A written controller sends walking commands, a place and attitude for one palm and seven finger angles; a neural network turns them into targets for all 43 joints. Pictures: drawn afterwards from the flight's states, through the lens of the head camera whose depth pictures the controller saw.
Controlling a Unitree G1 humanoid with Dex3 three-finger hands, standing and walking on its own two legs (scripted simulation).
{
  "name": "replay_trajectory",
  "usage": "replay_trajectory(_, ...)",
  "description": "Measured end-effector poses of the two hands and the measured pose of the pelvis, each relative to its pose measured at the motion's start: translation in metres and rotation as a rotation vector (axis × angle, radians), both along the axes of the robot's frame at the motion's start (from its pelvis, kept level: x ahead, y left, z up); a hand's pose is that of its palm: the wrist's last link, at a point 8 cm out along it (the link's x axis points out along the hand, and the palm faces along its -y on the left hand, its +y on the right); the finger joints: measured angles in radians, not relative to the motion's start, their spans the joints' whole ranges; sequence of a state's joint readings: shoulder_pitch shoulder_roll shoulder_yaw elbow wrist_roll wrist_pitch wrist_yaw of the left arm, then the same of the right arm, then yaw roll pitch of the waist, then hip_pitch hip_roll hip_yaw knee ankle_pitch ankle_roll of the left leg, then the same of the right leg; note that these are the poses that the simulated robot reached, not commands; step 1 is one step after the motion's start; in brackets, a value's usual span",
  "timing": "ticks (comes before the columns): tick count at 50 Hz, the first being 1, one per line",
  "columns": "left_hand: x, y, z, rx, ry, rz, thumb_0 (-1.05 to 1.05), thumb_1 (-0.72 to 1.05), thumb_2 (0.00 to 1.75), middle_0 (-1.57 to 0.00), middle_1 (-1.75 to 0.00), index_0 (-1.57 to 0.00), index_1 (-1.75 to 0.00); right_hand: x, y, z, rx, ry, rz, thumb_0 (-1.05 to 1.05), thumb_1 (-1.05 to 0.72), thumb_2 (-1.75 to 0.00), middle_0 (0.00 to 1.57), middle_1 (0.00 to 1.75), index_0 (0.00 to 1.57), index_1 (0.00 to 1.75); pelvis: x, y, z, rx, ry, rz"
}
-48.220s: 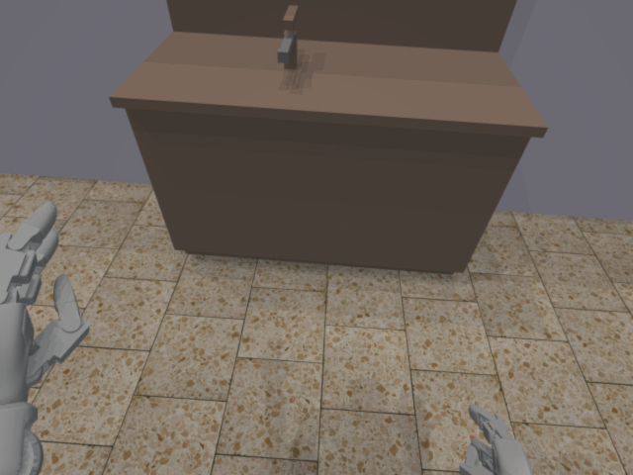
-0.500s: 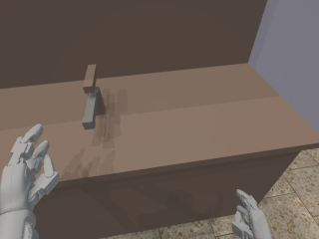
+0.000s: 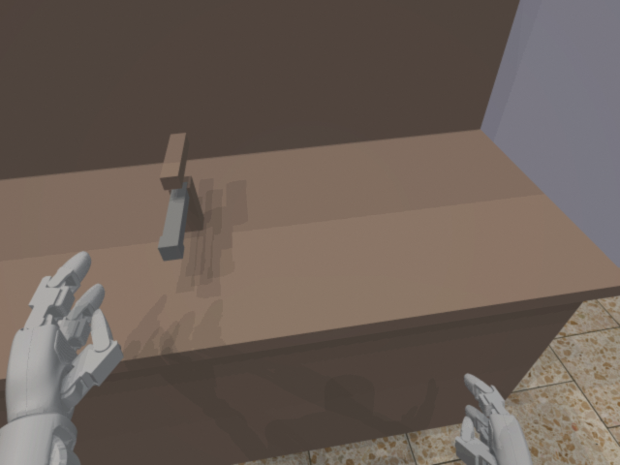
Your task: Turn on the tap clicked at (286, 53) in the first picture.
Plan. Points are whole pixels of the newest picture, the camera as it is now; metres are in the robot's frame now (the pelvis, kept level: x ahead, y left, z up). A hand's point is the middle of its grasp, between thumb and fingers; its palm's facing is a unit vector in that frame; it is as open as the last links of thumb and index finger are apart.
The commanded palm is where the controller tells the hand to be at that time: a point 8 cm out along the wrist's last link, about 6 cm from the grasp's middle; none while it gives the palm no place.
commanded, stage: turn the palm inward beside the body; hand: left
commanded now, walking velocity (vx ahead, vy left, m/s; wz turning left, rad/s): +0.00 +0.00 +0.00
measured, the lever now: (171, 247) +0.37 +0.26 +0.09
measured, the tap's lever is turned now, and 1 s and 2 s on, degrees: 0 0 0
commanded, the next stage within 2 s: reach beside the lever's end, fingers flat in 0.18 s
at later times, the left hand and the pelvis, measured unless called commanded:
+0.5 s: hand (124, 349) +0.18 +0.22 +0.14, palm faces +0.46 -0.88 -0.13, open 7.4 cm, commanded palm +0.14 +0.27 +0.15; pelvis -0.01 -0.02 +0.00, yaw +0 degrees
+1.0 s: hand (125, 317) +0.23 +0.24 +0.13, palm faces +0.47 -0.87 -0.11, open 7.5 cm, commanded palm +0.19 +0.29 +0.13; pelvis +0.00 -0.01 +0.00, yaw +0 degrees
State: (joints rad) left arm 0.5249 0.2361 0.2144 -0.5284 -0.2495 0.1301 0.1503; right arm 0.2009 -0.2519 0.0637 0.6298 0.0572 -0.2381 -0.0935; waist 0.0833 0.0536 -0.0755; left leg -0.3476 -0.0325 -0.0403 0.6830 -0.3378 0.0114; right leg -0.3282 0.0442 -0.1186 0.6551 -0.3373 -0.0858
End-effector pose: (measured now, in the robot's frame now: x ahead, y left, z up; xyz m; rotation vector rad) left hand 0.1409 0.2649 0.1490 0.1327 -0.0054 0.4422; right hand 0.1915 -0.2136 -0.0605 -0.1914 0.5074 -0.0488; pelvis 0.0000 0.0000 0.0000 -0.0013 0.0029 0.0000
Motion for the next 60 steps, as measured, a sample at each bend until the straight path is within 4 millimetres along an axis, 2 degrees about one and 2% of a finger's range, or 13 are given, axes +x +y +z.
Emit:
replay_trajectory(21, -0.007, -0.013, 0.001, 0.014, -0.014, 0.029, 0.02, 0.90, 0.90, -0.20, -0.30, -0.20, -0.30, -0.006, -0.015, -0.007, 0.013, 0.003, -0.003, 0.01, -0.91, -0.90, 0.20, 0.30, 0.20, 0.30, -0.008, -0.014, -0.002, 0.001, -0.005, 0.007)
replay_trajectory(30, 0.011, -0.004, -0.006, 0.008, 0.000, 0.048, 0.02, 0.90, 0.90, -0.20, -0.30, -0.20, -0.30, -0.007, -0.022, -0.010, 0.005, 0.026, -0.025, 0.01, -0.91, -0.90, 0.20, 0.30, 0.20, 0.30, -0.008, -0.017, -0.003, 0.002, 0.004, 0.006)
replay_trajectory(43, 0.039, 0.008, -0.013, -0.013, 0.008, 0.042, 0.02, 0.90, 0.90, -0.20, -0.29, -0.20, -0.29, -0.014, -0.026, -0.013, -0.012, 0.071, -0.063, 0.01, -0.91, -0.90, 0.20, 0.30, 0.20, 0.30, -0.002, -0.012, 0.000, 0.008, 0.019, -0.006)
replay_trajectory(52, 0.046, 0.019, -0.018, -0.020, -0.004, 0.054, 0.02, 0.90, 0.90, -0.19, -0.27, -0.20, -0.27, -0.020, -0.023, -0.013, -0.024, 0.089, -0.074, 0.01, -0.91, -0.90, 0.20, 0.30, 0.20, 0.30, -0.003, -0.005, 0.001, 0.005, 0.016, -0.007)
replay_trajectory(60, 0.064, 0.018, -0.021, -0.031, -0.015, 0.033, 0.02, 0.90, 0.90, -0.19, -0.25, -0.19, -0.25, -0.022, -0.014, -0.013, -0.022, 0.096, -0.070, 0.01, -0.91, -0.90, 0.20, 0.30, 0.20, 0.30, -0.007, 0.001, 0.002, 0.004, 0.014, -0.008)
